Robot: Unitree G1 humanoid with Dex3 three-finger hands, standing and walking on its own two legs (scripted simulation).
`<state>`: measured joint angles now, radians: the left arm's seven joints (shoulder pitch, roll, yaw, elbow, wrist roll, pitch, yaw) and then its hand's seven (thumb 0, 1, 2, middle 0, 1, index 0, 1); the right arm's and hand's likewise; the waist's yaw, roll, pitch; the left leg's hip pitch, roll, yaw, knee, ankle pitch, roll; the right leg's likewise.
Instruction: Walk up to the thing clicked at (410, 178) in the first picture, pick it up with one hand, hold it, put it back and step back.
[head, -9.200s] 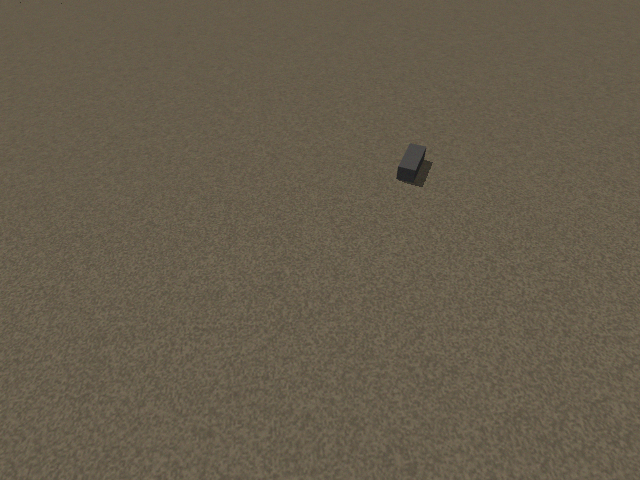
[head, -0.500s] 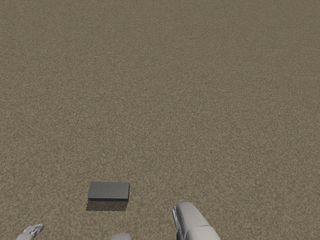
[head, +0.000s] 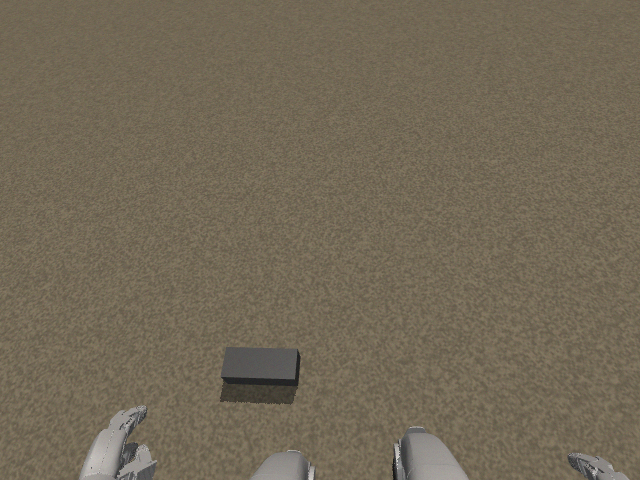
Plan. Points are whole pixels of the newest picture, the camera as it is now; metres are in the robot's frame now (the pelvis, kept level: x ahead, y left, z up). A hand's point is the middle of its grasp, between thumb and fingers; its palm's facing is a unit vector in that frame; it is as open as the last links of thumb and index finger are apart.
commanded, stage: walk up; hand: left
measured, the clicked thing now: (262, 366) +0.45 +0.25 -0.70
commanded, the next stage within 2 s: stand in 1.70 s
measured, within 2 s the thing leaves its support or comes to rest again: neither
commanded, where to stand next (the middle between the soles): +0.07 +0.02 m, yaw -3 degrees
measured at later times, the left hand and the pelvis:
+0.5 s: hand out of the picture +0.05 +0.24 -0.12, palm faces -0.04 -0.90 -0.44, open 7.4 cm; pelvis +0.00 -0.06 +0.01, yaw -1 degrees
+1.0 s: hand out of the picture +0.09 +0.27 -0.13, palm faces +0.02 -0.88 -0.47, open 7.4 cm; pelvis +0.02 -0.02 +0.01, yaw +3 degrees
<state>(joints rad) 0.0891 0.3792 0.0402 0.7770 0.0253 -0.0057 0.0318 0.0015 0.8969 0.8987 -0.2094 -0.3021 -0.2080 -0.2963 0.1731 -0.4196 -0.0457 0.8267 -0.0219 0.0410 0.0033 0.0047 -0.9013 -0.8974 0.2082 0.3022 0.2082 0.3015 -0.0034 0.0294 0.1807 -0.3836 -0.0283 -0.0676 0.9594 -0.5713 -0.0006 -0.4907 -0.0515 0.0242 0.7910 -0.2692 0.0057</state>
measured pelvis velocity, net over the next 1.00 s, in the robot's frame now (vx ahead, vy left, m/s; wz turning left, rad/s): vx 0.02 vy -0.02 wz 0.06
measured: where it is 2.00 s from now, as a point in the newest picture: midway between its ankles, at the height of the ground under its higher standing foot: outside the picture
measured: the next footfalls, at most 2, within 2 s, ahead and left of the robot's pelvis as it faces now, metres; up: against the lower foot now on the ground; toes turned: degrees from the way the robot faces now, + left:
left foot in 0.04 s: +0.03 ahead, +0.14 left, +0.00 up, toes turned -2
right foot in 0.44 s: +0.08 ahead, -0.14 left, +0.00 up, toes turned +1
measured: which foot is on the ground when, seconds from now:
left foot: up 0.00-0.02, down 0.04-0.44, up 0.46-0.88, down 0.90-1.00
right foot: down 0.00-0.06, up 0.08-0.42, down 0.44-1.00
